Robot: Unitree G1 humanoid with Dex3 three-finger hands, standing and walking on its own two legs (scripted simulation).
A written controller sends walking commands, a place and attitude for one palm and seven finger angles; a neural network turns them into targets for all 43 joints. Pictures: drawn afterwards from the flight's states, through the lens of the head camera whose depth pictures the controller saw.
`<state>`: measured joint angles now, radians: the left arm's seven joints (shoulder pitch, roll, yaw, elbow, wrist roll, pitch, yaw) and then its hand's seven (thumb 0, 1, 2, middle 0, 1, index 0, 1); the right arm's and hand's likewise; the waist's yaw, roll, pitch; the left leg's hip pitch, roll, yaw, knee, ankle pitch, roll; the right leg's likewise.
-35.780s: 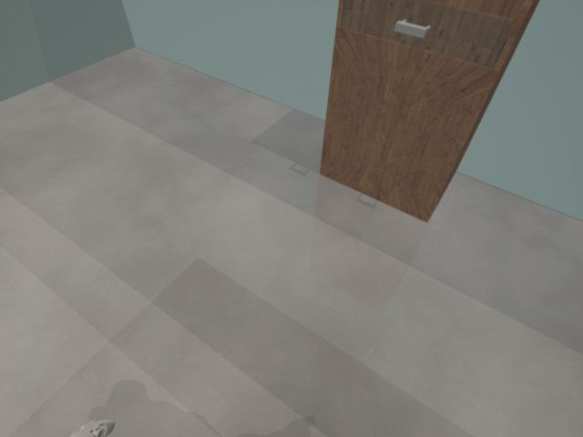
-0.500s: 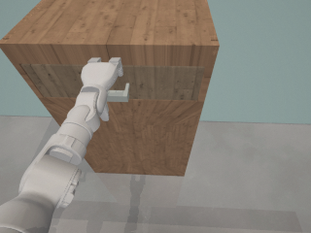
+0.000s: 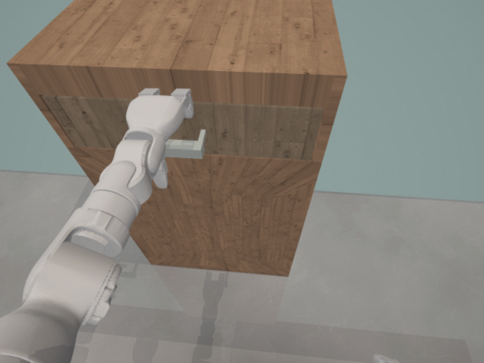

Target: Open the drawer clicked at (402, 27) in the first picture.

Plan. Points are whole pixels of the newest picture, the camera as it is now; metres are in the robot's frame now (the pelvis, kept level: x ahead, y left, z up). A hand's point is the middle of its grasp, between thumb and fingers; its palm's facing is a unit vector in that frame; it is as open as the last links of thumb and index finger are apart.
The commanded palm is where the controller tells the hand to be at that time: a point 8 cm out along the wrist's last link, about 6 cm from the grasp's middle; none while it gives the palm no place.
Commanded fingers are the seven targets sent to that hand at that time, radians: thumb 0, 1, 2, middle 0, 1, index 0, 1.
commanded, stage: re-aim the fingers above the handle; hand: left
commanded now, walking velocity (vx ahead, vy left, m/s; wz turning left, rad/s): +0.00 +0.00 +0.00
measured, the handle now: (180, 140) +0.52 +0.13 +0.05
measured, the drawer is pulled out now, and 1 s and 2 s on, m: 0.00 0.00 0.00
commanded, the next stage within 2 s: lower the fingers behind the handle in 1.84 s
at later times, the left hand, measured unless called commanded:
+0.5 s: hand (168, 134) +0.48 +0.13 +0.11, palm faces +0.01 -0.02 -1.00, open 13.7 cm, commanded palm +0.45 +0.14 +0.17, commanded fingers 0.00 -0.50 0.30 -0.30 -1.20 -0.30 -1.20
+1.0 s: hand (167, 130) +0.48 +0.13 +0.12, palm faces +0.01 -0.02 -1.00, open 13.5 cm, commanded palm +0.47 +0.15 +0.17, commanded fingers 0.00 -0.50 0.30 -0.30 -1.20 -0.30 -1.20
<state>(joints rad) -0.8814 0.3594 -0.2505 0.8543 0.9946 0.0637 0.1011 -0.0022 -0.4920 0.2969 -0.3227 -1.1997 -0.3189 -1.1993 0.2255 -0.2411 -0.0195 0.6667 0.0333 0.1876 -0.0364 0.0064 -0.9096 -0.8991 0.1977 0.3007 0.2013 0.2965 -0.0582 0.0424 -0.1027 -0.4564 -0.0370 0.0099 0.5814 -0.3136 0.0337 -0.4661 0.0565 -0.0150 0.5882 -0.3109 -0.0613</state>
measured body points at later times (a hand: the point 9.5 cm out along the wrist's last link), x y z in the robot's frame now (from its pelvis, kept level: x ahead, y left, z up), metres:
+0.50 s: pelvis +0.00 +0.00 +0.00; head +0.04 -0.02 +0.45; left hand +0.47 +0.13 +0.17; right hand +0.06 -0.26 -0.14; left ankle -0.02 +0.10 -0.73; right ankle -0.02 -0.08 -0.73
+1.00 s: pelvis -0.01 +0.00 +0.00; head +0.04 -0.01 +0.45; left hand +0.48 +0.13 +0.17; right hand +0.05 -0.26 -0.14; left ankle -0.02 +0.10 -0.73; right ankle -0.02 -0.08 -0.73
